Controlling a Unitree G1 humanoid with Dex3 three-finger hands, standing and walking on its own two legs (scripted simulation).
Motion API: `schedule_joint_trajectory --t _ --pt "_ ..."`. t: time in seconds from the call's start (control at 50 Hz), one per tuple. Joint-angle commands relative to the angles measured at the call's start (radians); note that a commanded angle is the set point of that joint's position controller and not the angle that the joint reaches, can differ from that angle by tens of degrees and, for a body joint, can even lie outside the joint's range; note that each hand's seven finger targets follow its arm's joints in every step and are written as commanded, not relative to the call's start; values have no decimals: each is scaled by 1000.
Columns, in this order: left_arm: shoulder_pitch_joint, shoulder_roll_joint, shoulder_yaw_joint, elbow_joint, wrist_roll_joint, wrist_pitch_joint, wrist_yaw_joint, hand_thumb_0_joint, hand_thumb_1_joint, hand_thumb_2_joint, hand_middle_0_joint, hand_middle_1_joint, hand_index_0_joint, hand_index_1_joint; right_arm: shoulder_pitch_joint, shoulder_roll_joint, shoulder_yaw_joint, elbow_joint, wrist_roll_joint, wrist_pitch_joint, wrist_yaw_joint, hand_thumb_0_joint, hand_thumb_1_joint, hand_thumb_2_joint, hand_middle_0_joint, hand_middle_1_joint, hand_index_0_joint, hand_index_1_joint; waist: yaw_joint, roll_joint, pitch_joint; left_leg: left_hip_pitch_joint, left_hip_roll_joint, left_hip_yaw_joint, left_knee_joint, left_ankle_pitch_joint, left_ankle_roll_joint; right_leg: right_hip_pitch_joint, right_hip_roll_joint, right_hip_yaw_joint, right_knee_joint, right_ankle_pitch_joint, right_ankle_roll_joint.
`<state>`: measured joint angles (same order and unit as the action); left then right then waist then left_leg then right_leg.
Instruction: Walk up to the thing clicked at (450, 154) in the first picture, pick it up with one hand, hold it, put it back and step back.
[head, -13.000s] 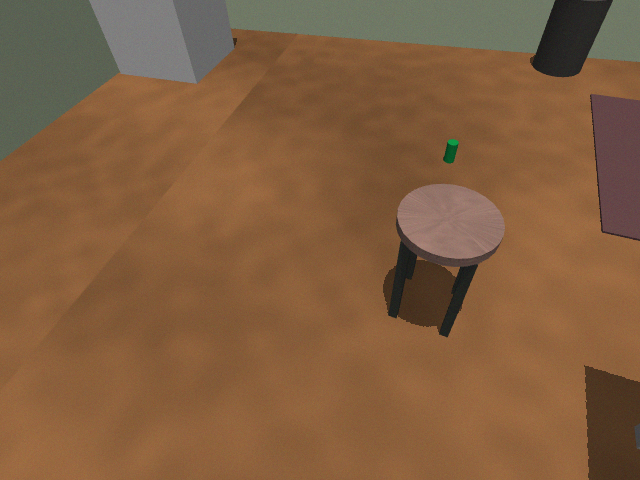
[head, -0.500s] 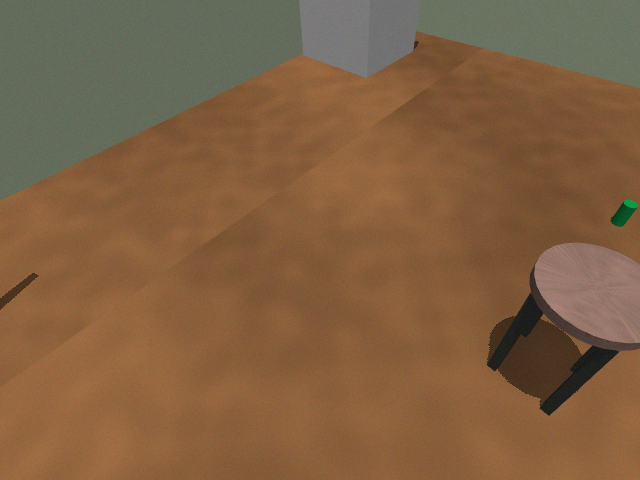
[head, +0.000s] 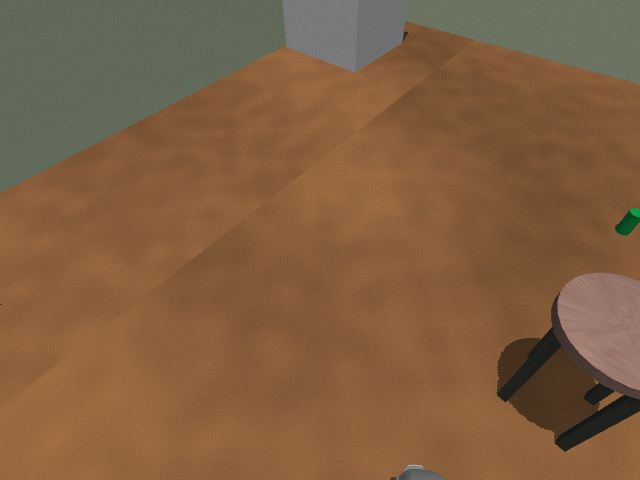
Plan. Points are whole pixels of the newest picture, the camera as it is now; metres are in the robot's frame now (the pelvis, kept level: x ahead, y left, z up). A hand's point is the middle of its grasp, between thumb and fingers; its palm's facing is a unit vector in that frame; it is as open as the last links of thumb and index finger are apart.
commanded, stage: walk up
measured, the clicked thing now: (629, 222) +1.17 -1.18 -0.72
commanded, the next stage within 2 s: none
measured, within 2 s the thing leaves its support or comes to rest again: neither
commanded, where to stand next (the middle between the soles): +0.55 -0.02 m, yaw +0 degrees
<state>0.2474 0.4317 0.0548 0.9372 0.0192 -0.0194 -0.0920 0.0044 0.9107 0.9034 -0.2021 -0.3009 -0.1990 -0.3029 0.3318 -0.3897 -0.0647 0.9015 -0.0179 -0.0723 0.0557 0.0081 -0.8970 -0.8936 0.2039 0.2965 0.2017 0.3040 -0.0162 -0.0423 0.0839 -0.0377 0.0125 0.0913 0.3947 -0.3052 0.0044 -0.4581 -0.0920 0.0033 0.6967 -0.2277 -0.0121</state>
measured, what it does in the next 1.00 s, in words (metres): walks ahead: right foot, then left foot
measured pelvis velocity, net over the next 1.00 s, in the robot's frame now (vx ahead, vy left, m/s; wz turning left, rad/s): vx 0.38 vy -0.03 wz -0.24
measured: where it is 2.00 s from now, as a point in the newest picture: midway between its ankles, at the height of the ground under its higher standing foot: (336, 391)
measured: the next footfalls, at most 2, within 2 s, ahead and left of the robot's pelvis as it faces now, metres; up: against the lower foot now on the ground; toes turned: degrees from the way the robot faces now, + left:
right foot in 0.10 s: +0.19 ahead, -0.14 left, +0.00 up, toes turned -4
left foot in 0.50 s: +0.37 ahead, +0.12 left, +0.00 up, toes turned +2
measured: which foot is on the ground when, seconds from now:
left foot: down 0.00-0.10, up 0.12-0.48, down 0.50-0.94, up 0.96-1.00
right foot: up 0.00-0.08, down 0.10-0.54, up 0.56-0.90, down 0.92-1.00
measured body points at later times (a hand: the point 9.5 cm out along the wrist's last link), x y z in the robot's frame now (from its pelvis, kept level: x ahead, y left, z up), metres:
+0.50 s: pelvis +0.21 -0.01 -0.01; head +0.23 -0.01 +0.44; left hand +0.23 +0.31 -0.12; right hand +0.30 -0.33 -0.11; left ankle +0.32 +0.11 -0.73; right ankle +0.15 -0.14 -0.74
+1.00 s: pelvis +0.38 -0.03 -0.02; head +0.39 -0.06 +0.42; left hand +0.53 +0.28 -0.10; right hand +0.37 -0.35 -0.15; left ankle +0.34 +0.11 -0.70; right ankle +0.43 -0.15 -0.74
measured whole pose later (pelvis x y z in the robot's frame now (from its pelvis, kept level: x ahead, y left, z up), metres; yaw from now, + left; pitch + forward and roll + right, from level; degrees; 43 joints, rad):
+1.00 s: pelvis +0.38 -0.03 -0.02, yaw -14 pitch -3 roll +0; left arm 0.31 0.42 0.06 0.83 0.00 -0.09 -0.04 0.00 0.91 0.90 -0.20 -0.30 -0.20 -0.30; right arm 0.31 -0.44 -0.05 0.81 -0.01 0.01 0.05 0.01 -0.90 -0.89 0.20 0.30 0.20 0.30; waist -0.01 0.06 0.09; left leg -0.25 0.09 0.10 0.97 -0.53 0.01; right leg -0.38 -0.03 -0.05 0.70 -0.26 -0.03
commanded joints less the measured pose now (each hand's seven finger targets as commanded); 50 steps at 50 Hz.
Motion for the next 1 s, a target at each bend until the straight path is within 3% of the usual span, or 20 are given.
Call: schedule_joint_trajectory --t 0.0,0.06,0.08,0.1,0.12,0.14,0.22,0.38,0.4,0.48,0.5,0.52,0.54,0.62,0.78,0.86,0.9,0.92,0.94,0.98 --pt "-58 157 60 -103 1 -37 6 0 900 900 -200 -300 -200 -300 -36 -284 -78 -104 7 -23 -27 0 -900 -900 200 300 200 300 1 174 -1 -137 218 -123 -80 224 168 151 32 -66 -87 80 -18" --pt "109 200 92 -69 1 -52 24 0 900 900 -200 -300 -200 -300 -18 -230 -58 -125 7 -14 -29 0 -900 -900 200 300 200 300 98 8 -102 -233 139 -54 288 330 117 462 75 -72 -180 8 -50" --pt "214 275 121 -63 9 -63 40 0 900 900 -200 -300 -200 -300 25 -170 -35 -140 13 -15 -30 0 -900 -900 200 300 200 300 140 -209 -173 -370 52 3 600 175 72 588 -89 173 -285 -135 -101" --pt "234 355 125 -77 -8 -68 46 0 900 900 -200 -300 -200 -300 31 -178 -34 -151 22 -10 -33 0 -900 -900 200 300 200 300 135 -291 -164 -565 -71 -32 755 -209 41 624 -323 635 -465 -217 -210" --pt "166 338 117 -100 -21 -64 48 0 900 900 -200 -300 -200 -300 -4 -243 -48 -122 7 1 -44 0 -900 -900 200 300 200 300 116 -135 -93 -555 4 -148 844 -224 40 488 -344 644 -453 -247 -260" --pt "115 298 106 -113 -32 -62 52 0 900 900 -200 -300 -200 -300 15 -246 -49 -99 20 3 -42 0 -900 -900 200 300 200 300 88 -66 -59 -539 27 -196 845 -157 45 433 -294 493 -435 -183 -245" --pt "23 223 80 -151 -19 -71 57 0 900 900 -200 -300 -200 -300 67 -224 -51 -65 8 10 -14 0 -900 -900 200 300 200 300 26 -112 8 -454 77 -127 671 -12 20 224 -153 198 -465 -93 -208" --pt "79 244 82 -192 -7 -77 43 0 900 900 -200 -300 -200 -300 -87 -179 -51 -128 -7 -12 8 0 -900 -900 200 300 200 300 72 -89 -26 -389 71 -47 228 102 -2 282 -158 94 -392 42 -210" --pt "143 220 70 -182 -15 -65 45 0 900 900 -200 -300 -200 -300 -152 -188 -59 -156 -18 -17 7 0 -900 -900 200 300 200 300 73 -36 -9 -377 34 -31 221 75 -3 256 -138 195 -379 93 -204" --pt "101 185 45 -218 -16 -62 56 0 900 900 -200 -300 -200 -300 47 -238 -79 -111 -15 -33 -10 0 -900 -900 200 300 200 300 -57 72 -131 15 37 -71 67 91 54 105 -51 93 -37 208 -125" --pt "142 110 22 -230 -28 -63 58 0 900 900 -200 -300 -200 -300 138 -335 -111 -114 -32 -38 -22 0 -900 -900 200 300 200 300 -100 311 -219 195 288 -409 -50 -133 118 -85 70 6 270 30 -65" --pt "161 155 35 -202 -24 -52 71 0 900 900 -200 -300 -200 -300 116 -366 -119 -139 -16 -35 -25 0 -900 -900 200 300 200 300 -92 256 -183 159 462 -659 -165 -277 192 -188 140 33 382 -276 -41" --pt "161 218 44 -179 -13 -47 79 0 900 900 -200 -300 -200 -300 65 -361 -115 -151 13 -29 -21 0 -900 -900 200 300 200 300 -64 144 -133 44 481 -625 -158 -263 230 -167 77 103 464 -274 -41" --pt "230 203 52 -111 -26 -45 55 0 900 900 -200 -300 -200 -300 -72 -261 -72 -184 14 -28 -22 0 -900 -900 200 300 200 300 6 210 -5 -126 302 -209 -176 -47 165 -103 -5 57 363 -107 -20" --pt "107 151 45 -143 -14 -51 37 0 900 900 -200 -300 -200 -300 -51 -278 -70 -206 -1 -9 -16 0 -900 -900 200 300 200 300 -26 211 -13 -113 272 -28 -90 126 193 12 10 -64 -10 -6 2" --pt "155 154 55 -121 -12 -66 47 0 900 900 -200 -300 -200 -300 -102 -270 -64 -225 5 18 -9 0 -900 -900 200 300 200 300 26 156 -36 -186 259 5 60 35 161 186 59 -114 -124 62 -17" --pt "280 247 95 -90 -7 -86 70 0 900 900 -200 -300 -200 -300 -45 -179 -27 -233 8 22 -11 0 -900 -900 200 300 200 300 101 -109 -126 -348 171 63 443 44 92 467 25 58 -215 -68 -61" --pt "331 356 120 -103 -8 -92 86 0 900 900 -200 -300 -200 -300 -28 -127 -7 -252 10 25 -10 0 -900 -900 200 300 200 300 116 -310 -117 -575 20 70 703 -226 30 526 -232 535 -376 -187 -164" --pt "322 386 117 -117 -20 -89 88 0 900 900 -200 -300 -200 -300 -80 -231 -35 -246 3 38 -18 0 -900 -900 200 300 200 300 121 -184 -84 -638 25 -76 791 -319 17 479 -333 749 -410 -163 -287" --pt "208 329 101 -149 -43 -86 98 0 900 900 -200 -300 -200 -300 -59 -244 -42 -203 16 51 -25 0 -900 -900 200 300 200 300 71 -65 -42 -646 104 -149 812 -198 21 422 -269 512 -366 -24 -256"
